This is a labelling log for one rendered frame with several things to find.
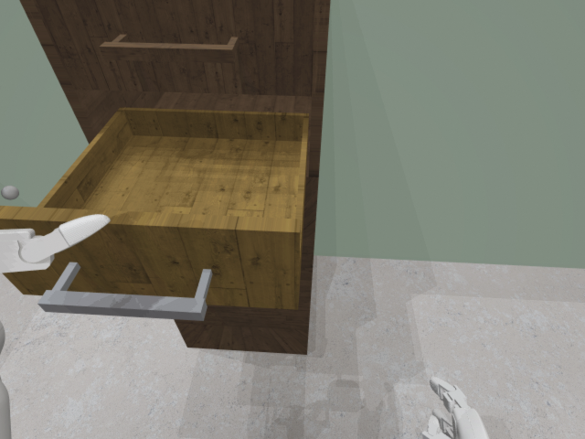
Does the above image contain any cabinet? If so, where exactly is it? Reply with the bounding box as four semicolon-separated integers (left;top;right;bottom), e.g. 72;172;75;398
19;0;330;355

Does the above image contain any robot right hand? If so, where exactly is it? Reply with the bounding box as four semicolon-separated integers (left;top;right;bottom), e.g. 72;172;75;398
422;376;489;439

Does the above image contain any robot left hand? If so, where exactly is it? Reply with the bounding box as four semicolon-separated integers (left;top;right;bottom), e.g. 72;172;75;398
0;214;111;273

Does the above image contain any drawer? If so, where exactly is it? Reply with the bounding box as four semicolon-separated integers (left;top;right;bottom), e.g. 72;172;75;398
0;107;309;310

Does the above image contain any handle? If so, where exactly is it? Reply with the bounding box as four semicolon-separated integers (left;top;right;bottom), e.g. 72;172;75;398
100;42;236;63
37;262;212;321

